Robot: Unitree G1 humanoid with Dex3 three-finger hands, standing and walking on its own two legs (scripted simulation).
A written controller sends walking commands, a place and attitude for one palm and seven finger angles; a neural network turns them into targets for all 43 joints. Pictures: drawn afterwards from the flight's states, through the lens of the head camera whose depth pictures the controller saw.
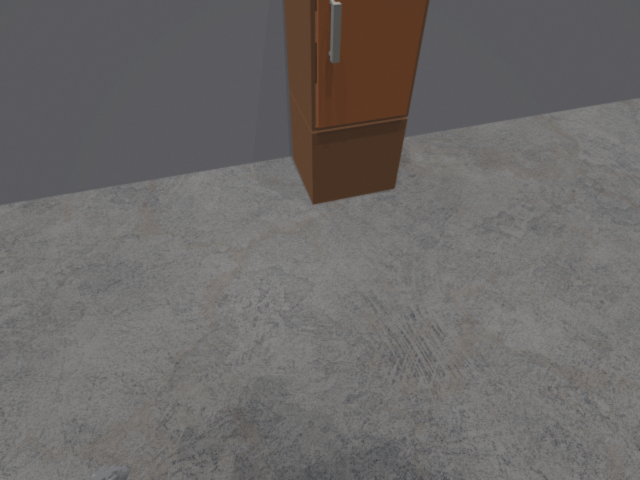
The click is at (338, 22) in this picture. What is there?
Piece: cupboard door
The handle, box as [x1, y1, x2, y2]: [329, 0, 341, 62]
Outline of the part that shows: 330,0 331,36 329,55 330,60 332,62 338,62 341,4 339,2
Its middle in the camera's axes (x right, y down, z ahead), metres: +0.04 -0.68 +1.28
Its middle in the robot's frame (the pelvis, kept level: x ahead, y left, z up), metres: +1.42 +0.04 +0.02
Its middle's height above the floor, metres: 0.79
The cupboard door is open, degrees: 0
